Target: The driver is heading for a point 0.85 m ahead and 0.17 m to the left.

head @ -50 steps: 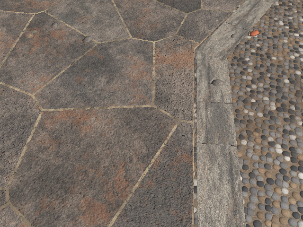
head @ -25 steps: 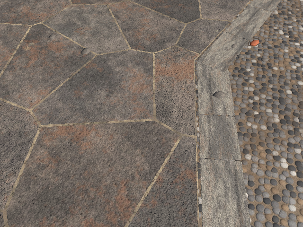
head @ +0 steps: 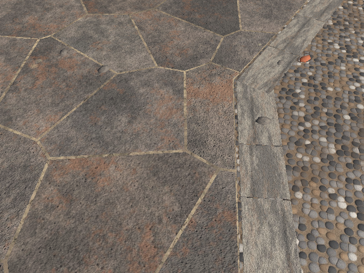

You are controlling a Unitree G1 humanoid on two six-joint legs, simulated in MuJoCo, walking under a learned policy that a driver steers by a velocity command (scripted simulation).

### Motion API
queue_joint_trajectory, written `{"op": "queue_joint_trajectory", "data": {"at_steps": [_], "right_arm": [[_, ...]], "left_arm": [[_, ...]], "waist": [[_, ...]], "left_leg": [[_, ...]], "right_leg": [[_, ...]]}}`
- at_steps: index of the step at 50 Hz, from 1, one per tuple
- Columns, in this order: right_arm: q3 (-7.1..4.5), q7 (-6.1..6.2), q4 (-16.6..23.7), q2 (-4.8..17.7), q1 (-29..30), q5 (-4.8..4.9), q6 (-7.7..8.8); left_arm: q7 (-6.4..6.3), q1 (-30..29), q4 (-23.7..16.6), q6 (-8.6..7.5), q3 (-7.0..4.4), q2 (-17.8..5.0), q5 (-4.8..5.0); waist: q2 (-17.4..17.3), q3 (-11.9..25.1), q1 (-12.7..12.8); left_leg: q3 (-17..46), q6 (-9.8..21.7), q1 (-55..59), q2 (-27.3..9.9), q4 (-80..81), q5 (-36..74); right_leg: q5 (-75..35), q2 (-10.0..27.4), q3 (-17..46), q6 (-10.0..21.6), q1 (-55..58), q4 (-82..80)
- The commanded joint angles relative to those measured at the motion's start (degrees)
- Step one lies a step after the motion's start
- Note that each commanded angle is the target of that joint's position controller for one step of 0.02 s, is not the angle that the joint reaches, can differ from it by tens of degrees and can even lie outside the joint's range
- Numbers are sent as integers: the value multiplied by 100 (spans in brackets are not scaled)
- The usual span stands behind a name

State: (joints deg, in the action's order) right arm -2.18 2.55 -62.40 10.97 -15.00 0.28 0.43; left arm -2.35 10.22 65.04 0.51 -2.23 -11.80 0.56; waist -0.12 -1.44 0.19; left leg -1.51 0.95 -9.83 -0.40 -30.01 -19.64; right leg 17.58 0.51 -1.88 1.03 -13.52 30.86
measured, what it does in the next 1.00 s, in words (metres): walks ahead: left foot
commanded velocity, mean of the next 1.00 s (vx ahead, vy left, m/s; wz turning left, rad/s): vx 0.41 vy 0.00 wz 0.13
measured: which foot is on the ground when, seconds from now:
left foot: down 0.00-0.20, up 0.22-0.64, down 0.66-1.00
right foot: down 0.00-0.68, up 0.70-1.00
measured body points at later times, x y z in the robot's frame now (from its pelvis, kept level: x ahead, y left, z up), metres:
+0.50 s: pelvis +0.16 -0.03 +0.01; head +0.18 -0.04 +0.45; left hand +0.06 +0.20 -0.13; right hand +0.34 -0.27 -0.11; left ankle +0.31 +0.13 -0.68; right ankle +0.03 -0.12 -0.74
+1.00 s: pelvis +0.44 +0.03 +0.01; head +0.46 +0.04 +0.46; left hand +0.61 +0.31 -0.09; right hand +0.49 -0.24 -0.12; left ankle +0.41 +0.10 -0.74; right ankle +0.65 -0.14 -0.67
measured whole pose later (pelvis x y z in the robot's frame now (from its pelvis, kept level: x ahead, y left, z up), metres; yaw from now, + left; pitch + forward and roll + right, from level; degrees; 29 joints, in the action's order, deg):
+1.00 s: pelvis +0.44 +0.03 +0.01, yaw +9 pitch +1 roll +0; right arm -3.4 0.0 -54.1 13.8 -19.7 0.7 4.9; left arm -1.4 2.2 48.9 -6.2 -3.7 -15.4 -0.3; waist 1.5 -0.6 -4.3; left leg 4.0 4.9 -8.1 6.1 -16.9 -9.9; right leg -0.1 6.2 5.6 -1.1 -38.1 39.6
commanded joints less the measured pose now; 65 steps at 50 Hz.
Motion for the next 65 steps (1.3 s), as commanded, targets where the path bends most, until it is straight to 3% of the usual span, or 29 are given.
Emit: {"op": "queue_joint_trajectory", "data": {"at_steps": [1,6,9,10,11,12,13,15,18,23,28,30,32,33,34,35,37,38,41,44,53,56,58,59,60,61,62,63,65], "right_arm": [[-147,38,185,705,-334,80,104],[-285,-68,159,1014,-823,117,385],[-253,-136,434,957,-111,187,403],[-241,-147,570,924,150,176,411],[-165,-158,766,632,384,155,473],[-116,-137,966,429,437,153,587],[-169,-168,961,625,473,233,648],[-173,-247,865,594,345,238,694],[-249,-315,899,589,488,151,619],[-73,-366,1424,249,1772,110,533],[-52,-501,1746,484,2430,175,544],[-134,-541,1754,696,2193,161,576],[-337,-521,1407,1073,955,169,550],[-455,-489,1133,1293,45,172,498],[-575,-453,977,1782,-811,36,457],[-505,-464,914,1677,-916,44,422],[-323,-489,1115,1084,90,65,505],[-265,-524,1215,939,538,16,566],[-204,-516,1299,827,807,-40,607],[-267,-358,1256,1114,398,2,608],[-340,-153,1172,1230,-627,128,442],[-382,-116,1261,1298,-589,105,367],[-298,-126,1426,1030,-440,66,352],[-175,-151,1587,671,-427,-22,376],[-96,-172,1800,397,-1178,169,464],[-206,-151,1668,1049,-1156,262,467],[-286,-151,1745,1323,-629,229,432],[-294,-140,1789,1236,-382,170,396],[-328,-187,1906,1045,-215,130,338]], "left_arm": [[-14,43,-214,-136,-115,-598,55],[205,-308,-511,-533,-63,-273,114],[243,591,-221,-622,-109,-298,172],[225,1213,26,-617,-202,-491,131],[202,2113,221,-631,-375,-1045,110],[279,2675,282,-684,-428,-1433,60],[274,2188,153,-751,-254,-946,-20],[318,1517,-121,-785,-121,-615,-13],[300,1529,-184,-658,14,-355,-52],[114,1613,-341,-578,-9,-728,-91],[97,1975,-257,-582,-104,-842,43],[99,1849,-304,-545,-162,-953,21],[91,1638,-380,-444,-223,-1082,-46],[91,1583,-454,-422,-199,-1028,-79],[155,2067,-597,-485,-59,-486,-141],[249,2186,-572,-697,79,-110,-55],[280,973,-1019,-972,-81,-784,203],[222,727,-1082,-1001,-116,-819,145],[104,895,-1179,-798,-213,-717,-14],[29,334,-1474,-666,-241,-733,-105],[219,-1496,-2156,-778,-164,-709,14],[286,-1381,-2233,-885,-229,-967,46],[253,-300,-2001,-957,-374,-1273,-13],[204,741,-1881,-959,-475,-1665,-75],[227,1156,-1703,-851,-571,-2047,-139],[255,951,-1838,-831,-432,-1427,-77],[246,660,-1941,-806,-327,-1033,-48],[256,350,-1979,-779,-282,-953,-81],[260,58,-1934,-744,-230,-795,-141]], "waist": [[-147,-693,-53],[-936,-775,-172],[-730,-688,422],[-437,-489,650],[863,-208,928],[1895,112,989],[966,-136,656],[349,-300,309],[432,-337,175],[396,-663,335],[506,-802,333],[605,-476,63],[814,430,-612],[753,946,-1013],[-464,1853,-876],[-1429,2552,-669],[-710,1033,-547],[-61,572,-292],[-163,334,205],[-231,0,150],[-387,-52,-457],[-575,76,-265],[-591,683,285],[92,1583,673],[2095,2106,268],[1484,1741,348],[865,1074,450],[417,700,334],[514,279,106]], "left_leg": [[579,525,-948,-351,874,-2446],[2782,1360,-282,-1846,1896,-2461],[1669,881,-1083,-1268,1297,-1410],[1074,623,-1645,-849,593,-460],[-2,174,-2625,-90,-1467,448],[10,40,-3638,361,-3154,-963],[555,172,-4160,-8,-4134,-1008],[532,393,-4332,-444,-4295,41],[260,293,-3781,-688,-3484,767],[-163,9,-3120,-432,-1345,1850],[-152,253,-2738,-256,-210,2137],[-197,447,-2249,-84,-64,1891],[-475,713,-714,316,-192,1618],[-225,908,727,158,-280,1647],[2087,1665,2953,-1219,-222,901],[4778,2236,3587,-2117,1211,-219],[3609,1693,2125,-1654,1572,-55],[2906,1593,1073,-1428,1713,715],[2106,1529,-300,-1016,2018,1349],[1805,1585,-833,-892,2279,1147],[1878,1141,-272,-755,1626,947],[2336,1036,129,-897,1045,1085],[2190,769,-166,-465,-53,1548],[1570,524,-953,-33,-1784,787],[881,235,-3029,634,-3460,-1486],[1148,206,-3669,114,-4286,-1338],[1076,190,-3808,-89,-4448,-771],[937,138,-3552,-299,-4350,-315],[904,113,-3200,-589,-3927,152]], "right_leg": [[2209,67,187,371,-618,-365],[773,59,-57,433,-1585,1343],[525,-64,-239,586,66,-136],[79,-8,31,570,1085,-374],[552,989,1805,1005,2080,-1227],[378,2122,4067,1691,2708,-2029],[260,2243,4004,1667,2573,-1901],[-338,1797,2641,1260,2230,-1896],[-1747,1289,1364,907,1705,-2083],[-2160,981,591,898,835,-2505],[-2436,1316,426,854,1464,-2494],[-3883,1430,319,730,1923,-1943],[-5720,1286,-44,531,2061,-422],[-5379,1093,-185,349,1256,864],[-3051,415,-282,61,-883,3124],[1137,-428,389,-77,-2064,4738],[610,188,772,229,-2928,5122],[169,435,704,253,-2657,4663],[-69,756,727,179,-1791,3677],[-605,736,584,-100,-1989,2620],[-2184,130,575,-312,-1581,-185],[-1499,58,610,-202,-1109,-552],[-1267,251,654,128,478,-727],[-1057,1321,1608,501,2032,-580],[84,2510,4268,1373,3602,-1173],[912,2466,4493,1290,3347,-1327],[623,2204,3458,1022,2677,-1359],[-120,1923,2692,879,1941,-1486],[-938,1548,1776,784,1084,-1805]]}}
